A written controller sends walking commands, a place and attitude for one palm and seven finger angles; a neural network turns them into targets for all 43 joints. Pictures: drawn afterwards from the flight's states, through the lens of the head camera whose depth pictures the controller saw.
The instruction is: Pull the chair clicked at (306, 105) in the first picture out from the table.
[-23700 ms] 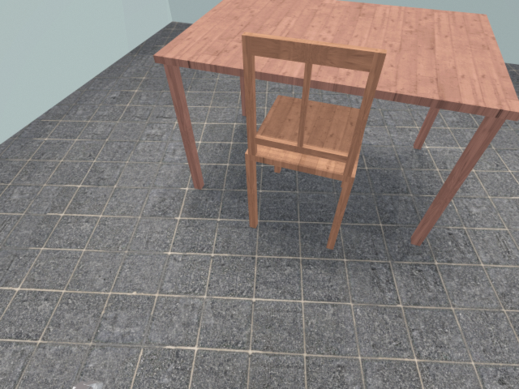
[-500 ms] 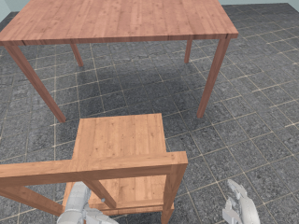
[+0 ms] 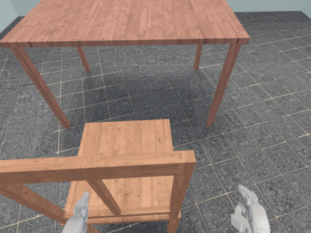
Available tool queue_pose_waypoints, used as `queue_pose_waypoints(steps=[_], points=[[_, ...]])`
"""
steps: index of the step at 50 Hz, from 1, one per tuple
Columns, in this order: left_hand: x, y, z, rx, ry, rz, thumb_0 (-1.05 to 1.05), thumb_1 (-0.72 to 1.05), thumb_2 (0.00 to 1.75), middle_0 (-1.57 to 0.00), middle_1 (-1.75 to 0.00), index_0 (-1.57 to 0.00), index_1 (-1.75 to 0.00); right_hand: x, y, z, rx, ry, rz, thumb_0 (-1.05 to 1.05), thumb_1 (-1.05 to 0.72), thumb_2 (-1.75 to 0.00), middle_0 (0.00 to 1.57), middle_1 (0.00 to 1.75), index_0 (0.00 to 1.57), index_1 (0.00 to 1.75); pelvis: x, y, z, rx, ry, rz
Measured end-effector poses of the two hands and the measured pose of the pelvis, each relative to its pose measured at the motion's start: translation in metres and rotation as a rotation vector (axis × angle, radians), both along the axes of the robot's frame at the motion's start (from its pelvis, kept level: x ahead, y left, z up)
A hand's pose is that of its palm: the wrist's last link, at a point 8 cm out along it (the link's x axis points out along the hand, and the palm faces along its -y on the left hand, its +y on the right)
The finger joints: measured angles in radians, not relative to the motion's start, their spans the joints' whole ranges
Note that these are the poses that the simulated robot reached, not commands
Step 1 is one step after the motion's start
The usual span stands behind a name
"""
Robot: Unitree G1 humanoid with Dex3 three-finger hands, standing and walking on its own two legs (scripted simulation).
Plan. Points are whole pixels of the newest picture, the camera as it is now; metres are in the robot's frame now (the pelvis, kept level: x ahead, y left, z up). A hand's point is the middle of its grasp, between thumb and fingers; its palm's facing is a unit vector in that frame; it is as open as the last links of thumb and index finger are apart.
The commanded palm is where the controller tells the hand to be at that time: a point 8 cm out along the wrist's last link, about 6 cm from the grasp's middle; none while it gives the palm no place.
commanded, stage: draw the fingers out of the gap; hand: left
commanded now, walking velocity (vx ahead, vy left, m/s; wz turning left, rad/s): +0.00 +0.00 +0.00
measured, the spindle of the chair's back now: (107, 197) +0.22 +0.14 -0.01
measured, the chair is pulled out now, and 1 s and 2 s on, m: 0.59 0.59 0.58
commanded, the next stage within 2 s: draw the hand back to the body in 0.28 s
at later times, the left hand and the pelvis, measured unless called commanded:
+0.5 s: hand out of the picture +0.09 +0.14 +0.00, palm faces +0.11 -0.99 -0.09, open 17.5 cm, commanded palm +0.05 +0.20 +0.03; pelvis -0.01 +0.00 -0.01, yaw +0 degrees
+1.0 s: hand (54, 231) +0.13 +0.19 +0.09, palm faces +0.12 -0.94 -0.31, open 16.9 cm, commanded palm +0.09 +0.25 +0.13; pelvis -0.01 +0.00 +0.01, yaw +0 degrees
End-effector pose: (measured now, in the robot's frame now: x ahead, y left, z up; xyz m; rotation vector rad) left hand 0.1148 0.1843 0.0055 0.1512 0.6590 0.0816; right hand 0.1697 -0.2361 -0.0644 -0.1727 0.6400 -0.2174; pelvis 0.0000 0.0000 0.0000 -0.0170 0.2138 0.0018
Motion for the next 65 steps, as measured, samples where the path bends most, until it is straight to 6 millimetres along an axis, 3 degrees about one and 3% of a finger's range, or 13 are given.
queue_pose_waypoints(steps=[22,30,40,46,50,57,65], points=[[-0.048,0.001,0.003,-0.034,0.034,0.035,-0.01,-0.53,0.20,-0.01,0.00,-0.01,0.00,0.000,-0.005,-0.001,-0.001,-0.043,-0.045,0.01,-0.90,-0.90,0.20,0.30,0.20,0.30,-0.006,-0.002,-0.009,-0.007,0.016,0.000],[-0.032,0.016,0.038,-0.066,-0.280,0.088,-0.01,-0.54,0.20,-0.01,0.00,-0.01,0.00,0.000,0.001,-0.009,0.017,-0.046,-0.029,0.01,-0.91,-0.90,0.20,0.30,0.20,0.30,-0.010,-0.001,-0.014,-0.013,0.020,0.006],[-0.015,0.028,0.073,-0.051,-0.536,-0.056,-0.02,-0.54,0.20,-0.01,0.00,0.00,0.00,0.000,0.011,-0.019,0.086,-0.046,-0.016,0.01,-0.91,-0.90,0.20,0.30,0.20,0.30,-0.019,-0.001,-0.017,-0.009,0.004,-0.007],[-0.011,0.044,0.091,-0.025,-0.543,-0.018,-0.02,-0.51,0.22,-0.01,-0.01,-0.01,-0.01,-0.001,0.013,-0.008,0.088,-0.060,-0.012,0.01,-0.91,-0.90,0.20,0.30,0.20,0.30,-0.018,-0.001,-0.007,-0.011,-0.032,-0.001],[-0.011,0.053,0.104,0.179,-0.425,-0.013,-0.02,-0.43,0.26,-0.02,-0.02,-0.03,-0.03,-0.001,0.015,0.003,0.060,-0.031,0.008,0.01,-0.91,-0.90,0.20,0.30,0.20,0.30,-0.013,-0.001,0.009,-0.015,-0.091,0.003],[-0.015,0.062,0.118,0.288,-0.307,0.047,-0.01,-0.22,0.36,-0.08,-0.08,-0.10,-0.07,0.006,0.022,0.025,0.043,-0.021,0.055,0.01,-0.91,-0.90,0.20,0.30,0.20,0.30,-0.006,-0.002,0.034,-0.011,-0.184,0.011],[-0.013,0.070,0.126,0.322,-0.247,0.069,-0.01,0.06,0.49,-0.16,-0.15,-0.22,-0.12,0.020,0.025,0.040,0.039,-0.052,0.131,0.01,-0.91,-0.90,0.20,0.30,0.20,0.30,-0.003,-0.008,0.049,-0.001,-0.237,0.010]])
